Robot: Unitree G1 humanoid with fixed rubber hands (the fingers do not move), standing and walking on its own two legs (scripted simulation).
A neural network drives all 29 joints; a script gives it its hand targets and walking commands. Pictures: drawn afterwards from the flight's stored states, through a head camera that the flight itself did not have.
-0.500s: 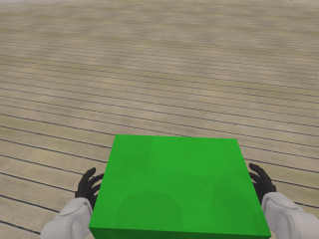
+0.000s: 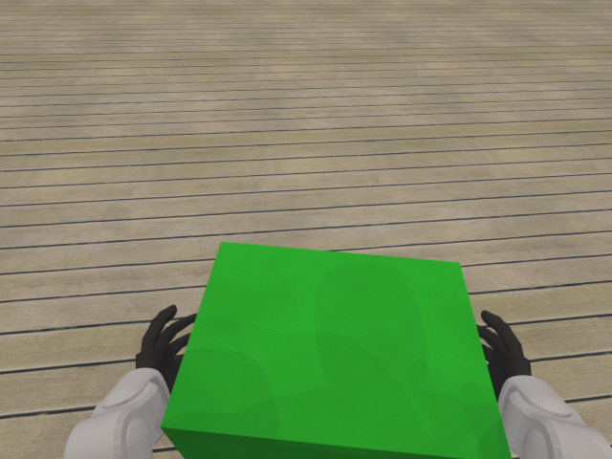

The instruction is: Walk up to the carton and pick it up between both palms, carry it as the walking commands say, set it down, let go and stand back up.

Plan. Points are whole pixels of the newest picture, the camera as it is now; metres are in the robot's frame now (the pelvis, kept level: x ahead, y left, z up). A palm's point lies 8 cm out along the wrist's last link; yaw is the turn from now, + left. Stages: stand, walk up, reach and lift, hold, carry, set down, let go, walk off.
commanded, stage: carry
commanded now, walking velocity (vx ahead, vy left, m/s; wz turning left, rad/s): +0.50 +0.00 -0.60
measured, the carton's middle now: (326, 383) +0.25 +0.00 -0.01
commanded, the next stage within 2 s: none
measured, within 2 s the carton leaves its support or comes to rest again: neither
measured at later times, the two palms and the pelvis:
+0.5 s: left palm (250, 205) +0.55 +0.12 +0.03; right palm (470, 214) +0.52 -0.27 +0.03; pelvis +0.30 -0.05 -0.01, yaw -8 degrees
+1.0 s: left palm (268, 131) +0.74 +0.09 +0.06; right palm (462, 160) +0.63 -0.28 +0.06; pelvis +0.47 -0.03 -0.02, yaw -16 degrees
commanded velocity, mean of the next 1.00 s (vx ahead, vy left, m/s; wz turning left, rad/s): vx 0.10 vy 0.00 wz -0.12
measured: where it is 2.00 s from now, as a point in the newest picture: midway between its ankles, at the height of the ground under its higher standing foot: (319, 411)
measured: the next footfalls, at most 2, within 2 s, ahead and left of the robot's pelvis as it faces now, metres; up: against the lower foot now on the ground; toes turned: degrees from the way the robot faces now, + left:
right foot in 0.28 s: +0.36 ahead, -0.13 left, +0.00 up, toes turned -24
left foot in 0.64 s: +0.54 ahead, +0.03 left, +0.00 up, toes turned -1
